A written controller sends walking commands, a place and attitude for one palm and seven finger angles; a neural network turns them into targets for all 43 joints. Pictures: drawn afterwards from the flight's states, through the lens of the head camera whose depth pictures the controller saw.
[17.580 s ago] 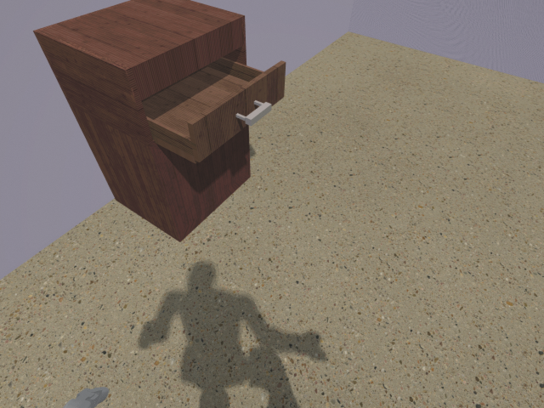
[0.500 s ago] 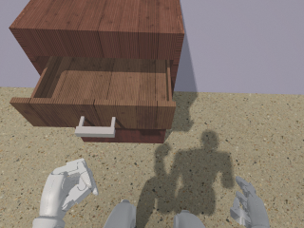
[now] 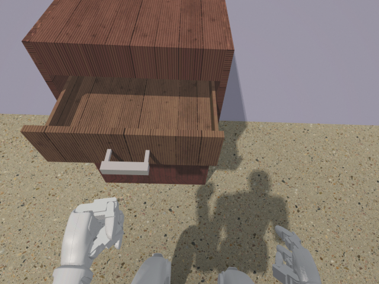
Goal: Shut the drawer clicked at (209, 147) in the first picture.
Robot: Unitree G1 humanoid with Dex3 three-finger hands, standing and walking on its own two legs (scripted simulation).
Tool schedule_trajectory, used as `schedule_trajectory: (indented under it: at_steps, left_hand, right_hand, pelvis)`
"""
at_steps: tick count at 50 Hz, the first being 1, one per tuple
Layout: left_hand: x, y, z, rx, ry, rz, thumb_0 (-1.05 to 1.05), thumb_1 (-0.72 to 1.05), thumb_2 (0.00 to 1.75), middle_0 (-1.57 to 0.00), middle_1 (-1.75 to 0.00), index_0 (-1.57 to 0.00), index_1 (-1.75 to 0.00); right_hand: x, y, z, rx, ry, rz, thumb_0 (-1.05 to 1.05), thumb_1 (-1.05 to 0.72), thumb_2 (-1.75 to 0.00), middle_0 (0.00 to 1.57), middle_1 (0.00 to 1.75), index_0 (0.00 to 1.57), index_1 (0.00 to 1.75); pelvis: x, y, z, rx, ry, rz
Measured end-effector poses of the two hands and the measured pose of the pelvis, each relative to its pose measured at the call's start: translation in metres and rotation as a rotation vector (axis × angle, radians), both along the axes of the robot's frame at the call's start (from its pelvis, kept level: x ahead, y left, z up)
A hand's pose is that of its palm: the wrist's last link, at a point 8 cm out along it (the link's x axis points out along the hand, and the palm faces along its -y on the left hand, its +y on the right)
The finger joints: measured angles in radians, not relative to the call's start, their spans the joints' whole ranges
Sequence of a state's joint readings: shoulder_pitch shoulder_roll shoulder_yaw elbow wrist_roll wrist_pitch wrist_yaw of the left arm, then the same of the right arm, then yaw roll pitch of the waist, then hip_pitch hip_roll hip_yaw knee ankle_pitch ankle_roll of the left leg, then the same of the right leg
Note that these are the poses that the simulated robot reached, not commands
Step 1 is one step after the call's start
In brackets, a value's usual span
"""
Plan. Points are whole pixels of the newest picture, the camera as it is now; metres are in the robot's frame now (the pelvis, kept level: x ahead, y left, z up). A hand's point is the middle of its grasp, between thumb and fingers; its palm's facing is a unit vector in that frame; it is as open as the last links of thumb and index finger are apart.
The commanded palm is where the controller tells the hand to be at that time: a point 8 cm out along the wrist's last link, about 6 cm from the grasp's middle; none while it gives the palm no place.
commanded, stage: raise the hand and make a fist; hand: left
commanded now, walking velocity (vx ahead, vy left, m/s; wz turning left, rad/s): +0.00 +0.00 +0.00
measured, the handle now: (126, 160) +0.41 +0.19 -0.05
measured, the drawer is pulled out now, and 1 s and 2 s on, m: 0.20 0.20 0.20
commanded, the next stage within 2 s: bring the fist close to the handle in 0.26 s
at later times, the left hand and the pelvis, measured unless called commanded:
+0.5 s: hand (127, 227) +0.22 +0.13 +0.04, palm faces +0.05 -1.00 -0.06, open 3.3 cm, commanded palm +0.20 +0.19 +0.04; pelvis +0.01 -0.03 +0.00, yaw +0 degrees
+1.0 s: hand (130, 211) +0.27 +0.14 -0.01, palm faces +0.01 -1.00 -0.04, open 3.3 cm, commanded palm +0.25 +0.19 -0.01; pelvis +0.00 -0.03 -0.03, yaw -1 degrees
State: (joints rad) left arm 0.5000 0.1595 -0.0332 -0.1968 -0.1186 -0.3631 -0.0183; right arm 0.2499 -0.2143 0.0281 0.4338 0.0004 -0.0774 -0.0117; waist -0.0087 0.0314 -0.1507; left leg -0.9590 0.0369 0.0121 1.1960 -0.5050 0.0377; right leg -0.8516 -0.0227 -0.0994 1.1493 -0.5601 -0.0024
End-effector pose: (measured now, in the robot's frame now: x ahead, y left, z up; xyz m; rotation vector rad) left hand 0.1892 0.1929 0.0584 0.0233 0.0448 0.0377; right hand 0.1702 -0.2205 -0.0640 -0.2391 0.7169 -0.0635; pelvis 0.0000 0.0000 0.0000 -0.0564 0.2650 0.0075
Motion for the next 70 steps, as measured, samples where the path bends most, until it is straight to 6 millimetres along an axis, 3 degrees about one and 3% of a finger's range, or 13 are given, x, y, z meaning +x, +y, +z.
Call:
schedule_trajectory:
  at_steps: [8,22,30,38,49,70]
  left_hand:
    - [-0.005,-0.002,0.0,0.018,0.018,0.003,0.02,0.9,0.9,-1.4,-1.6,-1.4,-1.6]
    - [0.002,-0.012,-0.003,0.031,0.028,-0.004,0.02,0.9,0.9,-1.4,-1.6,-1.4,-1.6]
    - [0.019,-0.005,-0.027,0.038,0.013,0.023,0.02,0.89,0.9,-1.4,-1.6,-1.4,-1.6]
    - [0.039,0.001,-0.04,0.04,0.011,-0.01,0.02,0.89,0.9,-1.4,-1.6,-1.4,-1.6]
    - [0.054,0.006,-0.064,0.016,0.02,-0.019,0.02,0.9,0.9,-1.4,-1.6,-1.4,-1.6]
    - [0.088,0.009,-0.101,0.015,-0.035,-0.02,0.02,0.9,0.9,-1.4,-1.6,-1.4,-1.6]
  right_hand:
    - [-0.011,-0.019,-0.001,-0.017,0.019,-0.048,0.01,-0.9,-0.89,0.2,0.3,0.21,0.3]
    - [0.005,-0.034,-0.003,0.003,-0.019,-0.044,0.01,-0.9,-0.89,0.2,0.3,0.2,0.3]
    - [0.01,-0.045,-0.018,-0.018,0.002,-0.023,0.01,-0.9,-0.89,0.2,0.3,0.21,0.3]
    - [0.001,-0.053,-0.035,-0.028,0.056,-0.052,0.01,-0.9,-0.89,0.2,0.3,0.21,0.3]
    - [-0.014,-0.051,-0.052,-0.041,0.109,-0.064,0.01,-0.9,-0.89,0.2,0.3,0.2,0.3]
    - [-0.025,-0.028,-0.089,-0.043,0.179,-0.025,0.01,-0.9,-0.89,0.2,0.3,0.21,0.3]
  pelvis:
    - [0.001,-0.008,0.001,0.007,0.001,-0.005]
    - [0.005,-0.025,0.001,0.018,0.007,-0.001]
    - [0.005,-0.034,-0.012,0.021,0.043,-0.001]
    - [0.005,-0.035,-0.02,0.02,0.07,-0.007]
    - [0.001,-0.026,-0.031,0.016,0.107,-0.017]
    - [-0.019,-0.011,-0.062,0.001,0.168,-0.021]
